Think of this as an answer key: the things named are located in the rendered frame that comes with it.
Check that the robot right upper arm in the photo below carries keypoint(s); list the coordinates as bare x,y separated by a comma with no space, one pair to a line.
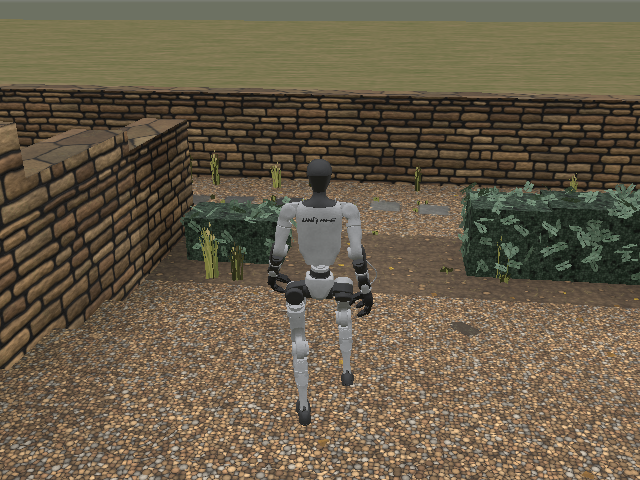
352,214

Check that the right robot forearm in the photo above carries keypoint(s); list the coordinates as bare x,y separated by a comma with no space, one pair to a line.
361,272

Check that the robot torso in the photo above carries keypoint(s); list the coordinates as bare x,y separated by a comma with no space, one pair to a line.
319,238

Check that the robot left thigh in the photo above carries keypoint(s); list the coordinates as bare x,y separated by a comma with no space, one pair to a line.
295,302

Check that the robot left upper arm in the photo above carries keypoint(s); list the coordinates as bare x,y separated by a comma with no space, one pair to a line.
288,212

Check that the left robot forearm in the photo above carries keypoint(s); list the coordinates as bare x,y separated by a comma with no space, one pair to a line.
274,263

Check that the right robot hand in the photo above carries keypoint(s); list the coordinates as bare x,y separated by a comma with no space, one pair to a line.
367,300

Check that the left robot hand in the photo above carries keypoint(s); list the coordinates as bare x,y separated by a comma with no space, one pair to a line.
282,278

